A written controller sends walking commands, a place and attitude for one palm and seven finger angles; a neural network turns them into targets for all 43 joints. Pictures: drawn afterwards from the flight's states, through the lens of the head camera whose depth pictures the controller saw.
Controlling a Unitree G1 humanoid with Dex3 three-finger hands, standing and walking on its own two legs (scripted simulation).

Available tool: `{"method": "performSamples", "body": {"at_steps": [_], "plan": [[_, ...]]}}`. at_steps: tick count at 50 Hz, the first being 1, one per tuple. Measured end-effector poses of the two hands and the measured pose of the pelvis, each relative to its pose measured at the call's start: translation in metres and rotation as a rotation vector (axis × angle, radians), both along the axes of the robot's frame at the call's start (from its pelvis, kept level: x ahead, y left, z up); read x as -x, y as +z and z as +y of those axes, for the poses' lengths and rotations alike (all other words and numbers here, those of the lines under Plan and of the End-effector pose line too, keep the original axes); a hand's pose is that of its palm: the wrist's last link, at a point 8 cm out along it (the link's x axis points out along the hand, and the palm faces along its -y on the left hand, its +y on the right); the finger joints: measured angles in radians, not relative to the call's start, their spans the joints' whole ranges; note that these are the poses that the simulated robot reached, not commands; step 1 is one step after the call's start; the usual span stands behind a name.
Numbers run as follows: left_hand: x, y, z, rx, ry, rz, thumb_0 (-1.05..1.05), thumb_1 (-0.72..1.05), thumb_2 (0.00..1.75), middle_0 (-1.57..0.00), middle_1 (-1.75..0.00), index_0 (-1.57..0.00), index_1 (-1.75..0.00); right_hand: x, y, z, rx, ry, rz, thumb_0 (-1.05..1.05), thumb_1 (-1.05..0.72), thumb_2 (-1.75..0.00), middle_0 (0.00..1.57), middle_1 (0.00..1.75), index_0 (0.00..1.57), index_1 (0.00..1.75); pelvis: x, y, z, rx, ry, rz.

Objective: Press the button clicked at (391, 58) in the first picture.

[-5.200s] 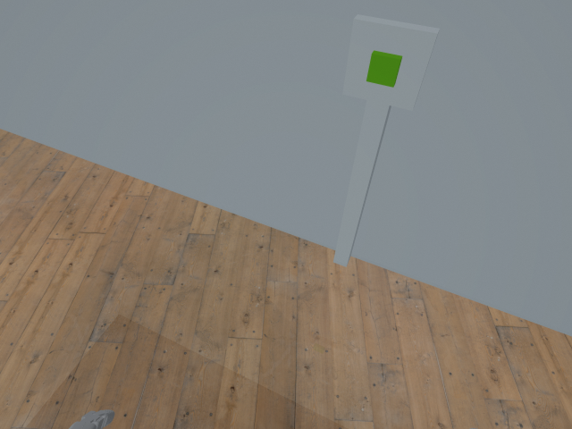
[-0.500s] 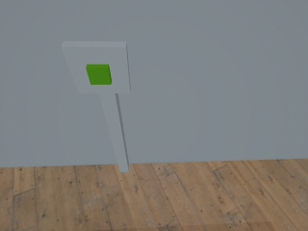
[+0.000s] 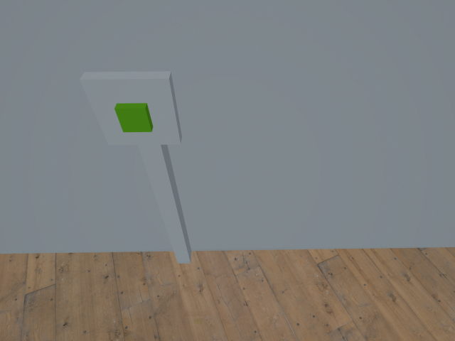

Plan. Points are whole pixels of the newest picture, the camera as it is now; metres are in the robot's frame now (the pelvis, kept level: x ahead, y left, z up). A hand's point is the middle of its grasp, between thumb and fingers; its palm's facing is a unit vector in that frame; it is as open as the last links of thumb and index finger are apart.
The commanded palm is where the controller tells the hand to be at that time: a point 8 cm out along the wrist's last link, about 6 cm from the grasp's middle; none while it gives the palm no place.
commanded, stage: come to a stop and stand still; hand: left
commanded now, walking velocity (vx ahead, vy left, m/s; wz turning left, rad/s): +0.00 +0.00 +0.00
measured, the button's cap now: (135, 117) +0.54 +0.24 +0.10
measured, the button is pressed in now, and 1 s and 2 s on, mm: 0 0 0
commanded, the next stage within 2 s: look again from close up in 0.04 s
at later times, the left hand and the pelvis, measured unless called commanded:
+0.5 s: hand out of the picture +0.01 +0.23 -0.18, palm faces +0.02 -0.97 -0.23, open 7.4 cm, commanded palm none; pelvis +0.00 +0.05 -0.01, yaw +0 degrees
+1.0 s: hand out of the picture +0.01 +0.20 -0.19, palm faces +0.04 -0.98 -0.19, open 7.4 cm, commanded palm none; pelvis +0.03 +0.03 -0.01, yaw +1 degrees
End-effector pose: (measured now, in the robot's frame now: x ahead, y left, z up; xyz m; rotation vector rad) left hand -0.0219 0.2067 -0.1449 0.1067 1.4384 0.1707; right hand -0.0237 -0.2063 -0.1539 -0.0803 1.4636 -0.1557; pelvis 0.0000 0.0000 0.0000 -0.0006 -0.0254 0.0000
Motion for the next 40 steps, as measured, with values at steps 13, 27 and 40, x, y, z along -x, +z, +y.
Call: {"method": "performSamples", "body": {"at_steps": [13,27,40], "plan": [[0.016,-0.007,0.008,0.021,-0.014,0.012,0.00,0.91,0.90,-0.20,-0.30,-0.20,-0.30,-0.035,0.002,-0.002,0.056,0.030,-0.116,0.01,-0.92,-0.89,0.20,0.30,0.20,0.30,0.003,-0.007,0.021,0.034,-0.005,0.020],[-0.029,0.000,0.075,-0.063,-0.061,-0.092,0.00,0.91,0.90,-0.20,-0.30,-0.19,-0.30,-0.032,0.004,0.027,0.047,0.063,-0.134,0.01,-0.94,-0.89,0.20,0.30,0.20,0.30,0.004,-0.006,0.047,-0.002,-0.010,0.020],[-0.034,0.000,0.069,-0.051,-0.070,-0.058,0.00,0.91,0.90,-0.20,-0.30,-0.19,-0.30,-0.025,0.002,0.031,0.026,0.055,-0.075,0.01,-0.92,-0.89,0.20,0.30,0.20,0.30,-0.005,-0.005,0.045,-0.010,-0.015,0.024]]}}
